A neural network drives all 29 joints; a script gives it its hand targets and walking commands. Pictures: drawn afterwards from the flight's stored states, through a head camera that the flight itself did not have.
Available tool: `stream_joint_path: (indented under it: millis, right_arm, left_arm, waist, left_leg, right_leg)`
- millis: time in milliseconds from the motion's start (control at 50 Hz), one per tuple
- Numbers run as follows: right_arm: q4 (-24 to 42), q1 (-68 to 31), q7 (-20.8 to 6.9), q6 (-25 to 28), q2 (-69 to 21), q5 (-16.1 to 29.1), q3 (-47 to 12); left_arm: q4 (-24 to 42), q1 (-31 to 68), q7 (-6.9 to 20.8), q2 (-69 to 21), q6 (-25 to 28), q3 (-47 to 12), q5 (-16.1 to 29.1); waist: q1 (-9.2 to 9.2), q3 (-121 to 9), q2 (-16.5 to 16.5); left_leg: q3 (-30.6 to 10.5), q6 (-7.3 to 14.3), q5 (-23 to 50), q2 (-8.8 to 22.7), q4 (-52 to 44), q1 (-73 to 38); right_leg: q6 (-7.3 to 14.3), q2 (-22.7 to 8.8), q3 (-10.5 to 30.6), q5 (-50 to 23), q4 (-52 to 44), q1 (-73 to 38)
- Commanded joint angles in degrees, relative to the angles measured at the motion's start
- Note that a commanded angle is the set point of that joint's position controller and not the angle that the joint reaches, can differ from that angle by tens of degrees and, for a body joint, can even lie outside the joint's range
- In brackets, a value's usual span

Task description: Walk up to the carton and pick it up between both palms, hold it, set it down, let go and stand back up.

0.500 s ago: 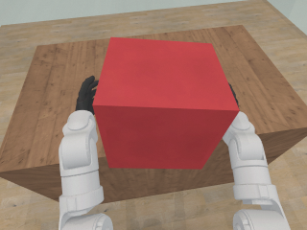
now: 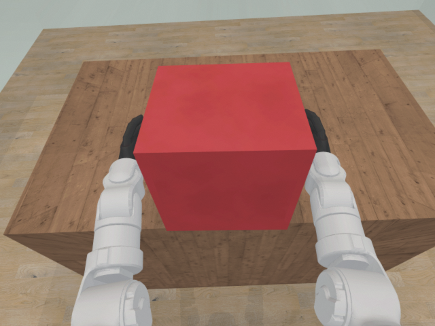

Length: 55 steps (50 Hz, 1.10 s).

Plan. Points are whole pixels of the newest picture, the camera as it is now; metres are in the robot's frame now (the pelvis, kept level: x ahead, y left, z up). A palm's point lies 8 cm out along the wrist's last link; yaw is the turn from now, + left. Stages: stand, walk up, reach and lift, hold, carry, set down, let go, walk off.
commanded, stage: set down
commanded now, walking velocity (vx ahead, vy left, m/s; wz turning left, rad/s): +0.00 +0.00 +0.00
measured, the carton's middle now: (225, 150) +0.44 +0.00 +0.06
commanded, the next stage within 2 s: none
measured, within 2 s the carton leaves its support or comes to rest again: rests again in 1.12 s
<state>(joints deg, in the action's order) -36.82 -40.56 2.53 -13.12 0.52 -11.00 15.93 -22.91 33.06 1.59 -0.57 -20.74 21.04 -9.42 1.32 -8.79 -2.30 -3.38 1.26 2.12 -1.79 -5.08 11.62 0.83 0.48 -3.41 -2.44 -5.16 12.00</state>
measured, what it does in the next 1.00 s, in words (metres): stands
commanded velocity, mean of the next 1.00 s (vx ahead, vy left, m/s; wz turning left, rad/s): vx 0.00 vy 0.00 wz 0.00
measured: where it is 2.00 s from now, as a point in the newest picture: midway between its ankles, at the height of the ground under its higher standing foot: outside the picture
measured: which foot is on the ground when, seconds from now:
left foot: down 0.00-1.00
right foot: down 0.00-1.00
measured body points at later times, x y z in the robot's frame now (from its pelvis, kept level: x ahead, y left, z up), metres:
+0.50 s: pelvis +0.01 +0.01 +0.00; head +0.09 +0.00 +0.44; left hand +0.43 +0.16 +0.06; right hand +0.42 -0.19 +0.05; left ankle -0.03 +0.11 -0.75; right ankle -0.03 -0.11 -0.75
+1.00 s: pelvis -0.01 +0.01 +0.00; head +0.06 -0.01 +0.44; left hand +0.42 +0.17 +0.06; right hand +0.42 -0.18 +0.05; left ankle -0.03 +0.11 -0.75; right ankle -0.03 -0.11 -0.75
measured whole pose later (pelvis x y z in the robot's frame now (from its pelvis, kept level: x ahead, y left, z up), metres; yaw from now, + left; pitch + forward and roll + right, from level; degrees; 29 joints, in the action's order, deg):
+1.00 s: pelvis -0.01 +0.01 +0.00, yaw -1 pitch +19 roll +0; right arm -45.5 -40.0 2.1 -2.1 0.3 -14.7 23.6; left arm -44.2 37.9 0.1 1.1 -3.3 19.6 -8.6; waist -1.0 -12.4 -2.3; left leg -2.3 1.7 3.0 -2.2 -5.0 16.7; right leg 0.5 0.1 -2.4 -3.6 -5.1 17.4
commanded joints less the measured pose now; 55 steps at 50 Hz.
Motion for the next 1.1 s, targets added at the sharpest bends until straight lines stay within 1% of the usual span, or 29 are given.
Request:
stream_joint_path:
  millis: [0, 80, 140, 260, 360, 420, 520, 600, 720, 900, 1080]
  right_arm:
    - [12.7, -38.7, -6.2, 5.5, -33.5, 4.5, -22.4]
    - [12.8, -36.4, -5.7, 5.9, -33.1, 4.7, -21.7]
    - [13.2, -35.6, -5.7, 6.4, -32.6, 4.7, -21.2]
    - [13.7, -36.3, -6.6, 8.3, -31.7, 4.2, -20.8]
    - [13.4, -38.7, -7.8, 10.6, -32.1, 3.8, -21.3]
    - [12.0, -39.9, -8.3, 11.9, -32.5, 3.4, -21.4]
    - [6.6, -39.0, -8.6, 12.8, -32.3, 2.1, -19.8]
    - [4.1, -38.9, -8.8, 13.2, -33.1, 1.7, -18.4]
    - [1.4, -38.6, -8.8, 13.5, -33.5, 0.3, -16.2]
    - [-1.1, -37.8, -8.9, 13.8, -32.4, -2.8, -12.4]
    - [-3.0, -37.5, -9.2, 15.2, -31.7, -5.3, -10.4]
  left_arm:
    - [13.8, 47.2, 5.9, -29.2, 6.7, -27.9, 6.7]
    - [13.9, 44.6, 6.3, -29.9, 6.8, -28.4, 6.2]
    - [13.9, 42.9, 6.4, -30.1, 6.9, -28.0, 5.4]
    - [12.4, 41.4, 5.6, -30.4, 8.1, -26.5, 3.7]
    - [10.1, 42.3, 4.1, -31.2, 10.3, -26.2, 3.1]
    - [8.0, 43.7, 3.2, -31.5, 12.0, -26.4, 3.1]
    - [2.5, 44.9, 2.8, -30.6, 14.4, -25.7, 2.9]
    - [0.1, 46.7, 3.2, -30.1, 16.5, -25.2, 3.2]
    - [-3.2, 48.5, 4.1, -28.8, 19.3, -23.9, 3.1]
    - [-9.2, 48.9, 5.7, -25.5, 22.6, -20.1, 1.8]
    - [-14.6, 48.2, 6.0, -24.0, 25.4, -18.0, 1.0]
  waist:
    - [2.82, -46.9, 1.1]
    - [3.23, -43.5, 0.2]
    - [2.9, -41.7, -0.2]
    - [1.18, -41.8, 0.5]
    - [-0.45, -45.7, 1.6]
    - [-1.1, -48.3, 2.1]
    - [-1.27, -48.7, 2.2]
    - [-1.24, -49.0, 2.1]
    - [-1.24, -47.7, 2.3]
    - [-1.84, -43.6, 3.2]
    - [-2.75, -43.1, 4.0]
  left_leg:
    - [2.8, -2.4, 37.0, -1.1, 7.1, -10.2]
    - [2.7, -3.3, 40.0, -1.0, 8.9, -12.0]
    - [2.8, -3.7, 41.7, -0.7, 9.5, -12.5]
    - [3.0, -3.6, 43.1, 0.1, 9.1, -12.3]
    - [3.0, -3.1, 44.2, 0.9, 8.9, -12.5]
    - [3.2, -2.8, 44.5, 1.1, 9.0, -12.2]
    - [3.5, -2.8, 41.9, 1.0, 9.5, -11.3]
    - [3.7, -2.8, 39.8, 0.8, 9.5, -9.6]
    - [4.0, -2.4, 35.5, 0.4, 8.4, -5.7]
    - [4.3, -1.3, 26.6, 0.4, 5.6, 0.2]
    - [4.3, -0.7, 23.2, 0.8, 4.5, 2.8]
  right_leg:
    - [-0.6, 0.9, 1.8, -40.7, 9.7, -35.1]
    - [-0.3, 1.1, 1.6, -40.8, 9.1, -32.8]
    - [0.0, 1.1, 1.7, -40.5, 8.5, -31.9]
    - [0.5, 0.9, 1.9, -38.7, 7.7, -31.3]
    - [0.8, 0.7, 2.1, -37.3, 7.5, -30.2]
    - [0.9, 0.6, 2.3, -36.4, 7.5, -29.4]
    - [1.0, 0.6, 2.4, -33.4, 7.1, -27.6]
    - [1.0, 0.5, 2.6, -32.2, 7.1, -27.5]
    - [0.9, 0.0, 2.7, -30.4, 7.3, -28.8]
    - [0.5, -0.7, 2.6, -24.5, 7.1, -30.1]
    - [0.4, -1.0, 2.7, -20.9, 6.9, -28.6]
